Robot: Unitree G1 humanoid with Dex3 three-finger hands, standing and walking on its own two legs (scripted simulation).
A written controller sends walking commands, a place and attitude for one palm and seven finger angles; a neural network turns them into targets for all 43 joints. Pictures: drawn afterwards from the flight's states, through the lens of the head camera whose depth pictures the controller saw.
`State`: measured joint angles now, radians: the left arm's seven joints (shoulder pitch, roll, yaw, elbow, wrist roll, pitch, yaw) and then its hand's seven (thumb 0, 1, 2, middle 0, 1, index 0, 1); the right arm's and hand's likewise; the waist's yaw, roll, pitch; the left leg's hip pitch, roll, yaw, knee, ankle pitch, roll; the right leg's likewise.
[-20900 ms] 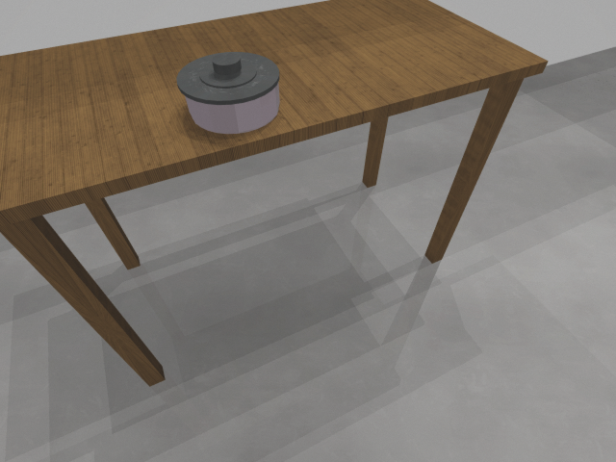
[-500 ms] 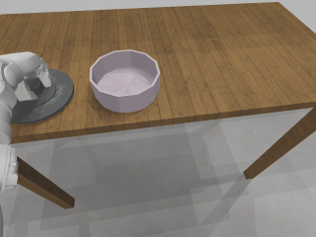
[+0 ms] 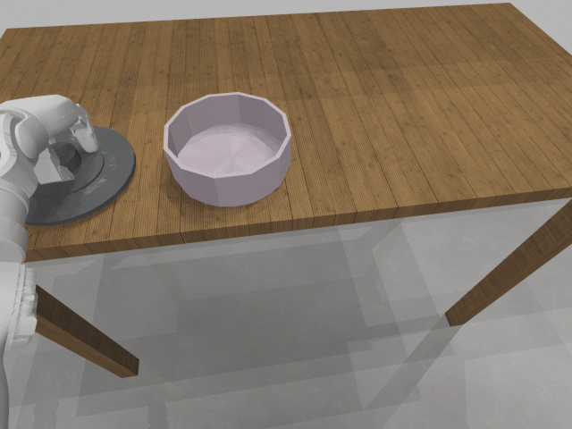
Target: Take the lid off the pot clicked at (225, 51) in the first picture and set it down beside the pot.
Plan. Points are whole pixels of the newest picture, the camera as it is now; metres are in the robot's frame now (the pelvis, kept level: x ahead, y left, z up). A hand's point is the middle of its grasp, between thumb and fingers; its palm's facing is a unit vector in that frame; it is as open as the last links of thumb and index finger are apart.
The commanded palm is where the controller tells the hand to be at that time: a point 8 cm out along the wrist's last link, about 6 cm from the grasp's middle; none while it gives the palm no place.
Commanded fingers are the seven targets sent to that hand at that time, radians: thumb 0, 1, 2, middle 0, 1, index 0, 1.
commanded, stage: open the fingers wide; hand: left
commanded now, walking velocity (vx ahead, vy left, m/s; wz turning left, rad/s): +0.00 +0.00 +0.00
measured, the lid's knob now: (59, 159) +0.47 +0.32 +0.10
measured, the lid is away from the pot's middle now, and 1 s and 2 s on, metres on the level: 0.24 0.24 0.24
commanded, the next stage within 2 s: raise the empty hand in 0.46 s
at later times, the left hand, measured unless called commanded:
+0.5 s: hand (55, 159) +0.45 +0.31 +0.13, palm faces -0.38 -0.10 -0.92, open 11.0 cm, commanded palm +0.45 +0.30 +0.19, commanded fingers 0.00 -0.14 0.90 -0.48 -0.60 -0.48 -0.60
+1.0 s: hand (37, 131) +0.45 +0.30 +0.17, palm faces -0.32 -0.09 -0.94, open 11.1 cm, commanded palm +0.45 +0.30 +0.24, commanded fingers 0.00 -0.14 0.90 -0.48 -0.60 -0.48 -0.60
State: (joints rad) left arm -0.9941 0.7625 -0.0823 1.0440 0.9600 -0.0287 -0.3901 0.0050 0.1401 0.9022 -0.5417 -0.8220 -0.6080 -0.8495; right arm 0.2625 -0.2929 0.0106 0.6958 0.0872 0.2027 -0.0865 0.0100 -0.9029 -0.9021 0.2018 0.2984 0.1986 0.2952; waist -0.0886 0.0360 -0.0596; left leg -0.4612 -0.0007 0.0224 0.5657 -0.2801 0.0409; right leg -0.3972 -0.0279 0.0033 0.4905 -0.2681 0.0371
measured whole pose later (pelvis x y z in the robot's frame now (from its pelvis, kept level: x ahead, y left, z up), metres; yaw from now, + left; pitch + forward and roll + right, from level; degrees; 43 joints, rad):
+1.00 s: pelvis +0.00 +0.00 +0.00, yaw +0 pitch +8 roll -1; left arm -1.03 0.77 -0.09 0.99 0.95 0.03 -0.44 0.00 -0.13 0.90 -0.49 -0.60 -0.49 -0.61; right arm 0.24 -0.29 0.02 0.69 0.09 0.21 -0.08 0.01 -0.90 -0.90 0.20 0.30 0.20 0.30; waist -0.08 0.05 -0.06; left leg -0.41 -0.01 0.02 0.53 -0.27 0.04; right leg -0.34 -0.03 0.00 0.46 -0.26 0.04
